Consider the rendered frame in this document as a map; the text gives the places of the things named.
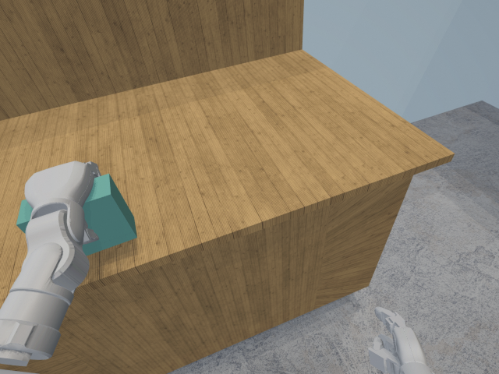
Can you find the right robot hand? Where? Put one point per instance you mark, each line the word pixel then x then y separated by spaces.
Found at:
pixel 388 354

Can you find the robot left forearm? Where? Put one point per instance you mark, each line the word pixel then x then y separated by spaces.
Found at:
pixel 54 267

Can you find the table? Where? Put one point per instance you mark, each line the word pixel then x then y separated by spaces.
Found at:
pixel 263 184

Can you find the left robot hand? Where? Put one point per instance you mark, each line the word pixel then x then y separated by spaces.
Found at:
pixel 73 180

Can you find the sponge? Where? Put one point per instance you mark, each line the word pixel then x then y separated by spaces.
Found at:
pixel 105 212

